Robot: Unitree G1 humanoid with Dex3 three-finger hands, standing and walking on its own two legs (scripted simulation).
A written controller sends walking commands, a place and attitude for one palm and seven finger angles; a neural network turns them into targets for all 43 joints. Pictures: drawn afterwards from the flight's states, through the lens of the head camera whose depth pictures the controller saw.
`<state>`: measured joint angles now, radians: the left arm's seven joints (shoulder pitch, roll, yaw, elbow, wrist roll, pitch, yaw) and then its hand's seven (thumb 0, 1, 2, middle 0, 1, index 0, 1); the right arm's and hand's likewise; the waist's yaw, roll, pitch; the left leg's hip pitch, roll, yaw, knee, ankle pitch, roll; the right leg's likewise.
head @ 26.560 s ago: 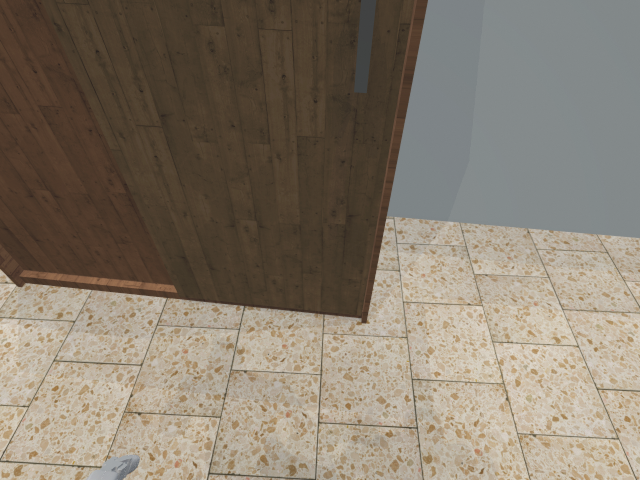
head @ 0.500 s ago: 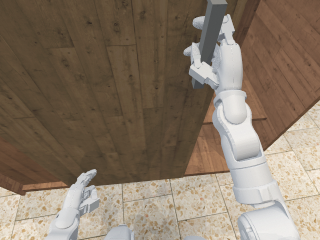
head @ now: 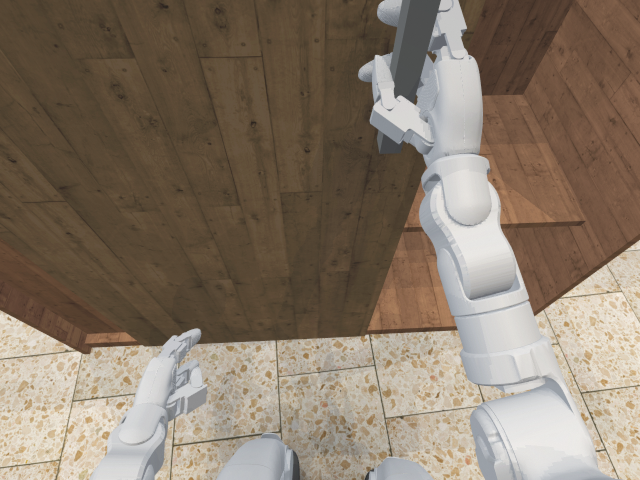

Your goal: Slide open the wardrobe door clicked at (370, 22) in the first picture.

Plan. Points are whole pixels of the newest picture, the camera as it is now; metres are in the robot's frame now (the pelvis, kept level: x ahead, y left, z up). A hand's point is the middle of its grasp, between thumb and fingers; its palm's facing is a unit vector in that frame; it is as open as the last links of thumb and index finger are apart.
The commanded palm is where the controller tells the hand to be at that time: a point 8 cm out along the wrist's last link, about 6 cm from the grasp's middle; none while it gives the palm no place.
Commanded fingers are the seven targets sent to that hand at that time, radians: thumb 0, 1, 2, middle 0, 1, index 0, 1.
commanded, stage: step sideways, sliding the door along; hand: right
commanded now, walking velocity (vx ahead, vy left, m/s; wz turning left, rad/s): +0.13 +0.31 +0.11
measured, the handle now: (400, 59) +0.46 -0.07 +0.24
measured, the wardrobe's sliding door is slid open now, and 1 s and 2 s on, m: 0.46 0.52 0.52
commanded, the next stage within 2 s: stop walking and hold the door there in 0.52 s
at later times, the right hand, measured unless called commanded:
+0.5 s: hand (304, 105) +0.41 +0.02 +0.23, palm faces +0.02 +1.00 -0.08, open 6.6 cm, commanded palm +0.39 +0.05 +0.24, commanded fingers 0.00 -0.90 -0.90 0.45 1.40 0.45 1.40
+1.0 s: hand (301, 99) +0.42 +0.02 +0.23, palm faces +0.24 +0.96 -0.12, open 6.4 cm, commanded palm +0.38 -0.02 +0.22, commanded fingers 0.00 -0.90 -0.90 0.45 1.40 0.45 1.40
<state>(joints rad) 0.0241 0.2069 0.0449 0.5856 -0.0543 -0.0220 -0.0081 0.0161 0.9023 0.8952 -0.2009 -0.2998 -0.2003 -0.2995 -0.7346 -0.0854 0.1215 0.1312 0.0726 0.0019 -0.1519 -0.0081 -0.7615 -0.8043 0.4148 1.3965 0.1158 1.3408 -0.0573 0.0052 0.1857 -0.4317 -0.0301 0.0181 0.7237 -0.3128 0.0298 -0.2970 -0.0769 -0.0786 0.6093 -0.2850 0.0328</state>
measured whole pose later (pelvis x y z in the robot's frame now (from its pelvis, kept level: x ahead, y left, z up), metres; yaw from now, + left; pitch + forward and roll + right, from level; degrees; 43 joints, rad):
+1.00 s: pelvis +0.00 +0.20 +0.01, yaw +3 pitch +0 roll +0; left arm 0.14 0.30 0.02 0.65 -0.05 0.03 0.08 0.02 0.90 0.90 -0.20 -0.30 -0.20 -0.30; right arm -0.57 -0.34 -0.19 0.34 0.07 0.06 -0.14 -0.02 -0.72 -0.82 0.46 1.40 0.21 1.33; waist 0.02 -0.02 -0.02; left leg -0.30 -0.03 0.02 0.51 -0.22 0.03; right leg -0.23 -0.01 -0.14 0.53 -0.30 -0.05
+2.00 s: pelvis +0.01 +0.18 +0.01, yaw +5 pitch +0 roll +1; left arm 0.19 0.23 -0.02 0.68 -0.03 0.02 0.11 0.02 0.90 0.89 -0.21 -0.30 -0.20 -0.30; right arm -0.50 -0.33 -0.17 0.32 0.07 0.02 -0.13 -0.02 -0.71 -0.82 0.46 1.40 0.22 1.34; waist 0.02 -0.02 -0.06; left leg -0.27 -0.04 -0.04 0.49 -0.21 0.00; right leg -0.19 -0.01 -0.20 0.51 -0.32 -0.07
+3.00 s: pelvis -0.04 +0.07 +0.01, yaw +11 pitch -1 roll +0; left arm 0.22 0.24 -0.02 0.73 -0.02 -0.01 0.10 0.02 0.90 0.89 -0.21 -0.30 -0.21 -0.30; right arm -0.70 -0.27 -0.12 0.47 0.08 -0.01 -0.12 0.00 -0.69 -0.76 0.46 1.40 0.28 1.36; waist 0.04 0.01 0.02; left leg -0.27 0.02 0.09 0.56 -0.29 0.00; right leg -0.23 -0.03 -0.23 0.54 -0.30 -0.08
